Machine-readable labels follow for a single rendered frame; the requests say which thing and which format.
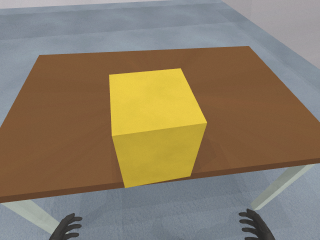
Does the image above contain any robot right hand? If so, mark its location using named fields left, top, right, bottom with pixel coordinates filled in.
left=239, top=208, right=276, bottom=240

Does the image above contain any robot left hand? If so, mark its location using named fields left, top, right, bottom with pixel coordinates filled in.
left=49, top=213, right=83, bottom=240

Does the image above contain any table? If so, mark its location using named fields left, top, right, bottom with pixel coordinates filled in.
left=0, top=46, right=320, bottom=235

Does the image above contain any carton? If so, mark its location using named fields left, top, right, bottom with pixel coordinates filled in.
left=109, top=68, right=207, bottom=188

